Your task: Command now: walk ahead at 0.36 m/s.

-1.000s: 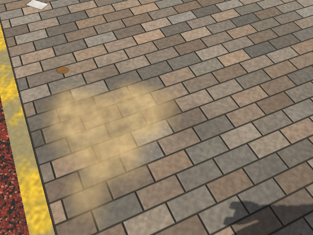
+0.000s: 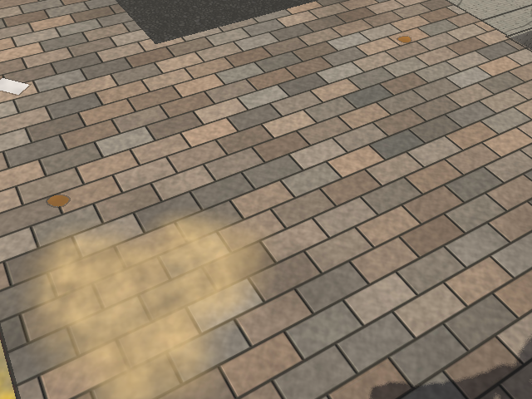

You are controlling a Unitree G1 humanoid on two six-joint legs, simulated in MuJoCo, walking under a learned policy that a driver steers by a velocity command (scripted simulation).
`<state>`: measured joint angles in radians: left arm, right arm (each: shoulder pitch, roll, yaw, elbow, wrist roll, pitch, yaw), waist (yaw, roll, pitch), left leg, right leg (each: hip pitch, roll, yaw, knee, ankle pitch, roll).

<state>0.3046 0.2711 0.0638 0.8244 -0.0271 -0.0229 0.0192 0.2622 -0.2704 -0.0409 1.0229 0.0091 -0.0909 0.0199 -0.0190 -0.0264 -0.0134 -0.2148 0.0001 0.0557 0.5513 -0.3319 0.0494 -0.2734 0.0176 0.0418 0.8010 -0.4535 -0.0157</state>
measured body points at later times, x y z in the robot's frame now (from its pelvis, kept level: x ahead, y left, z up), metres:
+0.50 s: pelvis +0.25 -0.04 -0.01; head +0.28 -0.05 +0.44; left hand +0.44 +0.20 -0.10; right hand +0.22 -0.31 -0.15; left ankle +0.06 +0.09 -0.64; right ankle +0.34 -0.13 -0.73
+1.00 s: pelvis +0.47 -0.01 +0.00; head +0.50 +0.01 +0.45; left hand +0.52 +0.26 -0.15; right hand +0.62 -0.25 -0.11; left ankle +0.57 +0.08 -0.73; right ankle +0.38 -0.14 -0.69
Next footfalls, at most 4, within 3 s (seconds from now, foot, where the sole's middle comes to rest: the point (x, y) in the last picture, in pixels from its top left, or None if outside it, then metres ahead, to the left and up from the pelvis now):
0.40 right None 0.38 -0.13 -0.77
0.86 left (228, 369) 0.61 0.09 -0.77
1.22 right None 0.53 -0.13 -0.77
1.64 left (205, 305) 0.80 0.16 -0.77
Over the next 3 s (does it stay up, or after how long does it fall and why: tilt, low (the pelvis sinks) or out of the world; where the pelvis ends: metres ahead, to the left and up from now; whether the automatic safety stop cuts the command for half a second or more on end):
stays up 1.29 0.39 0.01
